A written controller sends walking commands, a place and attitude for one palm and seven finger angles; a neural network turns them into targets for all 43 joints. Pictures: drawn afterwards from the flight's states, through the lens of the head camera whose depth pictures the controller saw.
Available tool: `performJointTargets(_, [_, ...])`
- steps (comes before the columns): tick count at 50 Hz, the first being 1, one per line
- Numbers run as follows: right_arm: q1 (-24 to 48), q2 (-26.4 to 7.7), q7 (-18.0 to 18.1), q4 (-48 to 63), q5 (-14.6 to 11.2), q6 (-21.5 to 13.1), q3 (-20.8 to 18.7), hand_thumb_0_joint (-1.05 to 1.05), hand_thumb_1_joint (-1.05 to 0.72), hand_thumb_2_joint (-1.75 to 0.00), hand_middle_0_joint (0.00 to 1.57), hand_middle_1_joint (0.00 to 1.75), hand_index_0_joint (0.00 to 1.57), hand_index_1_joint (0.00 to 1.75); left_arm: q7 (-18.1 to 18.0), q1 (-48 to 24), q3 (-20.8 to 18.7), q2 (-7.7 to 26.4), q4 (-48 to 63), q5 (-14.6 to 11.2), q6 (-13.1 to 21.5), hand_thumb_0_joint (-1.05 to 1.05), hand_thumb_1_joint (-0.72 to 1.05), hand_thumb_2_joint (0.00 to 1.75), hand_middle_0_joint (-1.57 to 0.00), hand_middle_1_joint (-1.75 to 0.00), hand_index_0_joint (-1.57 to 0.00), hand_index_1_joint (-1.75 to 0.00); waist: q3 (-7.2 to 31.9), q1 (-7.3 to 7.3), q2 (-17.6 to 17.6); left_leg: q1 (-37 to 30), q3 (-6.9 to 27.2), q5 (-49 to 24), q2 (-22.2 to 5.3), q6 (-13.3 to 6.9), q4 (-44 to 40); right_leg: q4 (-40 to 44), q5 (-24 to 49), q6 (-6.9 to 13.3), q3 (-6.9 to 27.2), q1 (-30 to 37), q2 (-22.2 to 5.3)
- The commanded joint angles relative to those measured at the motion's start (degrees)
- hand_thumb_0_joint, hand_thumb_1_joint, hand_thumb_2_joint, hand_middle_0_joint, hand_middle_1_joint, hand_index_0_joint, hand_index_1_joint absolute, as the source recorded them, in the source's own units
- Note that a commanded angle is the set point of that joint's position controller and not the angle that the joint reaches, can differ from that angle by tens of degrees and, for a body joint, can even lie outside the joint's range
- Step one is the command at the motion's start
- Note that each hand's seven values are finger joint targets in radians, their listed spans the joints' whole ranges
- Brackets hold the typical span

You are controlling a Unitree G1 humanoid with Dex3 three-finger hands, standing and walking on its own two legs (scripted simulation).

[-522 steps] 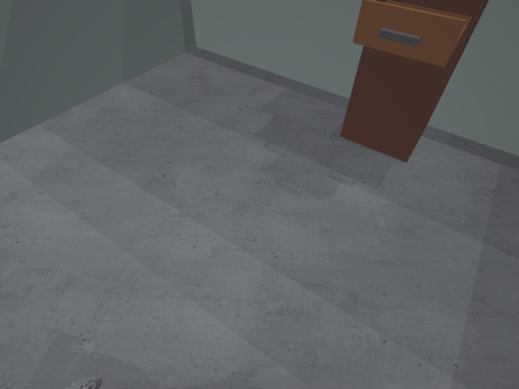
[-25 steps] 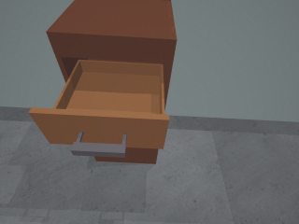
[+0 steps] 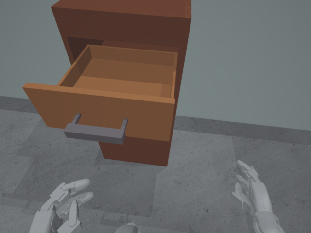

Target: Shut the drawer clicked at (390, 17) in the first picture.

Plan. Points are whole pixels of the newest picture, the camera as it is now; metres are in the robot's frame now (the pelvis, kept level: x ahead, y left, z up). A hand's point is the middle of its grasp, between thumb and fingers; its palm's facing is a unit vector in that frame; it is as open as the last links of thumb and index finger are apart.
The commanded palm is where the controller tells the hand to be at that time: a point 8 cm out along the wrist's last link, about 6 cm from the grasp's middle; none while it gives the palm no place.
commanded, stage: raise the hand and make a fist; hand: left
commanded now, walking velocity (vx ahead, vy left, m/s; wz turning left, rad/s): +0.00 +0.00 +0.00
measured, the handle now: (98, 126) +0.36 +0.20 +0.08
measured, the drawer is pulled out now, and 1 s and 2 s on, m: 0.27 0.27 0.27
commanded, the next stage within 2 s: bring the fist close to the handle in 1.40 s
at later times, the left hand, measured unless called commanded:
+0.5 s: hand (77, 196) +0.17 +0.17 +0.11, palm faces +0.00 -1.00 -0.05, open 3.3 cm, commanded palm +0.13 +0.23 +0.12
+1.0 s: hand (68, 186) +0.16 +0.17 +0.17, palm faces -0.01 -1.00 -0.04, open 3.2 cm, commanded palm +0.12 +0.22 +0.18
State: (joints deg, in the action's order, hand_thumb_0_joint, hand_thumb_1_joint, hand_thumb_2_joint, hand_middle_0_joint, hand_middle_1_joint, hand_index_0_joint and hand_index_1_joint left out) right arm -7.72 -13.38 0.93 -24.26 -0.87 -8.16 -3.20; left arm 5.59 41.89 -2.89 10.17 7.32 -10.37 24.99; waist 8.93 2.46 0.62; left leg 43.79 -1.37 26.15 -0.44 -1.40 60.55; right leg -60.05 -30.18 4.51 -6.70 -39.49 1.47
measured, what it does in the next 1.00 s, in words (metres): stands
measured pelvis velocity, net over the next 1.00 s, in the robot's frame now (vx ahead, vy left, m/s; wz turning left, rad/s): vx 0.02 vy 0.04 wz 0.01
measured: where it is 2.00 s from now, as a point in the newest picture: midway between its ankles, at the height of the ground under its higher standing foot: outside the picture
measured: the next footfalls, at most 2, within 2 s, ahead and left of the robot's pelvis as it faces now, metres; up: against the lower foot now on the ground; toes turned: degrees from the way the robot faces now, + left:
none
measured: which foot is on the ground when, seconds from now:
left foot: down 0.00-1.00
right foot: down 0.00-1.00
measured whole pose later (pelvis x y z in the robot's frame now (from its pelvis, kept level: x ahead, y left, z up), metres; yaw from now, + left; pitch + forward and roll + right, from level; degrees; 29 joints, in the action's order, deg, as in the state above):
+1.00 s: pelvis +0.02 +0.04 +0.03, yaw +0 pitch +4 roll -2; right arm -13.8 -11.3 -0.2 -25.8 -2.9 -11.4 3.6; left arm 6.5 44.5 2.8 10.4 36.0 -9.9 6.8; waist 7.4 2.3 -3.7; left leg 29.2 -2.2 23.4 1.7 -4.5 49.0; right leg -46.3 -25.8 0.8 -5.4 -24.0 0.1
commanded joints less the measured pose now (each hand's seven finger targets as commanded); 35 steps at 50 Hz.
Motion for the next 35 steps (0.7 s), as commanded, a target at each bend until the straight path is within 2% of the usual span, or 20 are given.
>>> performJointTargets(1, [-1.63, -5.54, 0.82, 5.00, -0.58, -4.94, -0.05, 0.00, -0.90, -0.90, 0.20, 0.30, 0.20, 0.30, 5.69, -12.63, 0.29, 4.65, 21.33, -3.27, 12.60, 0.00, 0.90, 0.90, -0.72, -0.86, -0.72, -0.86, 3.40, -7.37, -3.85, -3.61, 3.35, -6.97, 0.03, -1.20, -2.72, 14.30, 8.40, -4.11, 12.01, -2.84, -1.39])
performJointTargets(3, [-1.11, -6.34, 1.19, 4.33, -1.34, -6.06, 0.33, 0.00, -0.90, -0.90, 0.20, 0.30, 0.20, 0.30, 10.09, -11.22, -0.26, 6.23, 15.73, -3.81, 10.22, 0.00, 0.90, 0.90, -0.76, -0.91, -0.76, -0.91, 1.01, -7.79, -0.18, -1.46, 3.44, -4.90, 0.04, -1.42, -1.34, 17.76, 5.39, -6.09, 15.51, -2.30, -2.62])
performJointTargets(6, [-0.67, -6.38, 2.17, 5.00, -2.50, -5.90, 0.36, 0.00, -0.90, -0.90, 0.20, 0.30, 0.20, 0.30, 13.55, -6.65, -5.01, 9.07, 12.90, -5.51, 2.08, 0.00, 0.90, 0.90, -0.82, -0.97, -0.82, -0.97, 4.20, -4.65, 1.82, -1.85, 3.08, -4.94, 0.49, -1.39, -3.69, 21.00, 4.64, -7.35, 17.18, 5.02, -4.53])
performJointTargets(8, [0.91, -5.68, 2.95, 4.45, -2.84, -4.89, 0.44, 0.00, -0.90, -0.90, 0.20, 0.30, 0.20, 0.30, 12.55, -4.42, -11.63, 12.63, 10.55, -6.57, -3.37, 0.00, 0.90, 0.90, -0.86, -1.01, -0.86, -1.01, 5.45, -2.36, 3.10, -1.99, 3.11, -6.12, 0.66, -1.12, -4.86, 21.92, 7.22, -8.54, 18.18, 9.66, -5.56])
performJointTargets(9, [0.85, -5.15, 3.16, 4.82, -2.69, -4.53, 0.83, 0.00, -0.90, -0.90, 0.20, 0.30, 0.20, 0.30, 11.94, -4.53, -11.11, 10.65, 13.07, -7.38, -4.57, 0.00, 0.90, 0.90, -0.88, -1.04, -0.88, -1.04, 6.53, -1.78, 3.23, -2.61, 3.41, -7.44, 0.75, -1.02, -6.07, 21.74, 10.21, -8.82, 17.85, 12.22, -6.20])
performJointTargets(10, [1.03, -4.53, 3.37, 4.69, -2.67, -4.29, 0.62, 0.00, -0.90, -0.90, 0.20, 0.30, 0.20, 0.30, 10.85, -3.38, -12.76, 10.82, 13.84, -7.75, -5.43, 0.00, 0.90, 0.90, -0.90, -1.06, -0.90, -1.06, 6.72, -1.05, 2.74, -3.98, 3.40, -8.64, 0.59, -0.86, -7.34, 21.34, 12.81, -8.53, 16.42, 13.04, -6.05])
performJointTargets(12, [0.99, -3.92, 3.48, 4.20, -2.45, -4.60, 0.68, 0.00, -0.90, -0.90, 0.20, 0.30, 0.20, 0.30, 8.93, -2.96, -12.34, 8.98, 15.81, -8.18, -5.17, 0.00, 0.90, 0.90, -0.94, -1.10, -0.94, -1.10, 5.24, -0.89, 3.04, -5.81, 3.61, -10.84, 0.43, -0.73, -9.27, 20.77, 18.36, -8.51, 14.27, 13.33, -5.65])
performJointTargets(13, [1.38, -4.06, 3.36, 3.72, -2.31, -4.83, 0.66, 0.00, -0.90, -0.90, 0.20, 0.30, 0.20, 0.30, 8.13, -2.09, -13.74, 10.36, 15.67, -7.76, -4.61, 0.00, 0.90, 0.90, -0.96, -1.12, -0.96, -1.12, 5.50, -0.46, 3.98, -6.03, 3.78, -11.89, 0.29, -0.77, -9.70, 20.25, 20.79, -8.76, 13.85, 14.09, -5.43])
performJointTargets(15, [0.28, -4.01, 2.93, 3.32, -2.29, -5.81, 0.45, 0.00, -0.90, -0.90, 0.20, 0.30, 0.20, 0.30, 8.02, -0.74, -11.29, 8.35, 17.21, -7.28, -2.80, 0.00, 0.90, 0.90, -1.00, -1.17, -1.00, -1.17, 4.53, -0.91, 1.70, -7.89, 3.49, -13.58, 0.32, -0.75, -10.96, 19.73, 24.03, -8.43, 12.45, 13.42, -5.08])
performJointTargets(17, [-0.29, -4.37, 2.49, 2.78, -2.34, -7.09, 0.11, 0.00, -0.90, -0.90, 0.20, 0.30, 0.20, 0.30, 8.59, 0.81, -9.88, 7.53, 17.51, -7.11, -1.26, 0.00, 0.90, 0.90, -1.04, -1.21, -1.04, -1.21, 4.62, -1.33, 1.53, -9.60, 3.41, -14.92, 0.33, -0.82, -11.57, 19.51, 25.96, -8.38, 11.42, 12.90, -4.76])
performJointTargets(18, [0.18, -4.62, 2.31, 2.29, -2.36, -7.40, 0.00, 0.00, -0.90, -0.90, 0.20, 0.30, 0.20, 0.30, 8.61, 2.06, -9.99, 7.58, 16.41, -6.81, -0.85, 0.00, 0.90, 0.90, -1.06, -1.23, -1.06, -1.23, 3.73, -1.48, 3.96, -9.60, 3.65, -15.29, 0.28, -0.92, -11.57, 19.83, 26.70, -8.75, 11.34, 12.98, -4.70])
performJointTargets(19, [-0.54, -4.81, 2.08, 2.63, -2.49, -7.86, -0.09, 0.00, -0.90, -0.90, 0.20, 0.30, 0.20, 0.30, 9.25, 3.30, -7.82, 5.93, 17.46, -6.96, -0.36, 0.00, 0.90, 0.90, -1.08, -1.25, -1.08, -1.25, 3.94, -1.64, 3.10, -10.16, 3.42, -15.20, 0.50, -0.95, -11.83, 19.97, 27.01, -8.82, 11.43, 12.66, -4.71])
performJointTargets(21, [-1.02, -5.19, 1.80, 2.92, -2.56, -8.86, -0.37, 0.00, -0.90, -0.90, 0.20, 0.30, 0.20, 0.30, 9.73, 3.75, -7.31, 6.57, 19.59, -6.79, 0.23, 0.00, 0.90, 0.90, -1.12, -1.30, -1.12, -1.30, 4.70, -1.59, 1.59, -12.00, 3.19, -15.76, 0.54, -1.08, -13.09, 19.45, 24.92, -7.41, 9.30, 12.26, -3.88])
performJointTargets(23, [-0.37, -5.48, 1.70, 2.77, -2.51, -9.41, -0.26, 0.00, -0.90, -0.90, 0.20, 0.30, 0.20, 0.30, 8.73, 2.66, -6.42, 6.69, 20.93, -6.38, 0.01, 0.00, 0.90, 0.90, -1.16, -1.34, -1.16, -1.34, 2.20, -2.10, 1.16, -12.61, 3.44, -14.46, 0.33, -1.31, -13.60, 20.19, 20.57, -6.67, 8.65, 10.02, -3.28])
performJointTargets(26, [-1.18, -5.53, 1.51, 3.76, -2.37, -9.80, -0.35, 0.00, -0.90, -0.90, 0.20, 0.30, 0.20, 0.30, 6.72, 2.48, -5.16, 6.56, 25.65, -5.42, 0.16, 0.00, 0.90, 0.90, -1.22, -1.40, -1.22, -1.40, 3.75, -1.84, -1.32, -14.96, 3.07, -14.32, 0.21, -1.40, -15.41, 19.12, 15.93, -4.49, 5.52, 9.27, -1.92])
performJointTargets(27, [-1.01, -5.44, 1.34, 4.29, -2.30, -9.95, -0.14, 0.00, -0.90, -0.90, 0.20, 0.30, 0.20, 0.30, 6.02, 2.53, -3.85, 5.72, 26.99, -5.13, -0.10, 0.00, 0.90, 0.90, -1.24, -1.43, -1.24, -1.43, 3.56, -1.77, -2.38, -15.51, 3.17, -14.12, 0.15, -1.48, -15.86, 18.90, 14.99, -4.16, 4.87, 8.81, -1.70])
performJointTargets(28, [-0.82, -5.62, 1.28, 3.95, -2.21, -9.59, -0.16, 0.00, -0.90, -0.90, 0.20, 0.30, 0.20, 0.30, 4.84, 1.82, -4.73, 6.78, 27.32, -4.48, -0.58, 0.00, 0.90, 0.90, -1.26, -1.45, -1.26, -1.45, 3.05, -1.88, -1.56, -15.70, 3.45, -13.62, -0.10, -1.53, -16.00, 19.04, 14.01, -4.07, 4.56, 8.41, -1.46])
performJointTargets(29, [-1.29, -5.43, 1.22, 4.14, -2.29, -9.32, -0.10, 0.00, -0.90, -0.90, 0.20, 0.30, 0.20, 0.30, 4.30, 2.26, -3.53, 5.45, 27.33, -4.11, -1.02, 0.00, 0.90, 0.90, -1.28, -1.47, -1.28, -1.47, 2.62, -2.00, -1.14, -16.42, 3.47, -13.38, -0.21, -1.45, -16.62, 18.80, 13.70, -3.88, 3.67, 7.96, -1.02])
performJointTargets(31, [-0.89, -5.49, 0.74, 5.47, -2.36, -9.12, 0.44, 0.00, -0.90, -0.90, 0.20, 0.30, 0.20, 0.30, 3.75, 2.76, -1.61, 4.54, 29.67, -3.64, -2.34, 0.00, 0.90, 0.90, -1.32, -1.51, -1.32, -1.51, 2.86, -1.81, -3.74, -17.40, 3.92, -13.18, -0.46, -1.34, -17.57, 18.35, 13.24, -3.55, 2.72, 8.03, -0.94])
performJointTargets(35, [-0.89, -5.49, 0.25, 6.85, -2.37, -8.08, 1.28, 0.00, -0.90, -0.90, 0.20, 0.30, 0.20, 0.30, 2.67, 1.78, 1.70, 3.60, 32.41, -1.79, -6.59, 0.00, 0.90, 0.90, -1.40, -1.60, -1.40, -1.60, 1.72, -2.01, -3.57, -18.86, 5.00, -13.35, -1.13, -1.19, -19.29, 18.33, 13.24, -3.47, 1.66, 8.47, -0.74])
